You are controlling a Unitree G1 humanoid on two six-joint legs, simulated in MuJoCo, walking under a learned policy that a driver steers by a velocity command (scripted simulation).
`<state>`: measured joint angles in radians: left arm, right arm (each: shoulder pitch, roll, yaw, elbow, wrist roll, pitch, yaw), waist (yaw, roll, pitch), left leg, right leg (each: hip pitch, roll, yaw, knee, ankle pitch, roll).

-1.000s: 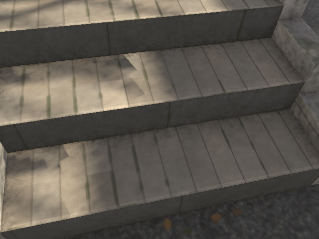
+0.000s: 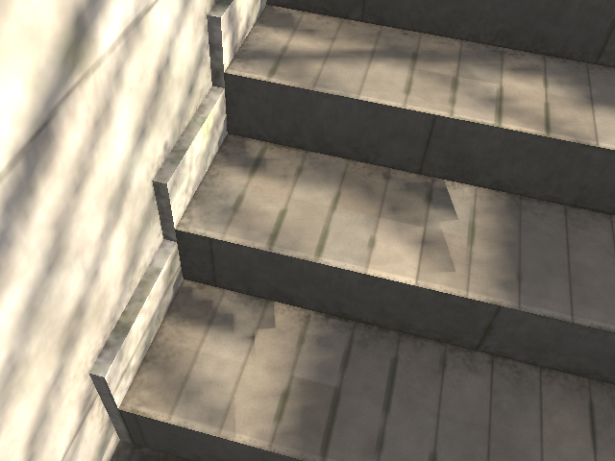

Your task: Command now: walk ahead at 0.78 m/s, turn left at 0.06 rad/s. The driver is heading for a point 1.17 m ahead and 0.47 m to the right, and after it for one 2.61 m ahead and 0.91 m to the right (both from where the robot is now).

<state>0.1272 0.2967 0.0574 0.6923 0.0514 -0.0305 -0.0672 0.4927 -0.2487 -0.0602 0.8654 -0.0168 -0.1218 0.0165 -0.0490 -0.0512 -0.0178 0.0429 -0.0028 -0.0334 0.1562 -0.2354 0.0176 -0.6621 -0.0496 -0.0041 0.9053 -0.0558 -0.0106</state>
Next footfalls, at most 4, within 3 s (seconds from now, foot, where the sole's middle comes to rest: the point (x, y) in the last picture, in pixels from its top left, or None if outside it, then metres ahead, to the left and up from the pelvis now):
0.18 right None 0.20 -0.15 -0.79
0.60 left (310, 390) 0.59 -0.04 -0.61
1.06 right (417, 219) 0.90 -0.28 -0.44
1.40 left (403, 50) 1.29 -0.27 -0.27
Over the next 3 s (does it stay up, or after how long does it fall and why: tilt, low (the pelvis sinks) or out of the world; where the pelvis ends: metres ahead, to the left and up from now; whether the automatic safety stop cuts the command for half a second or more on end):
stays up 1.39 -0.67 0.67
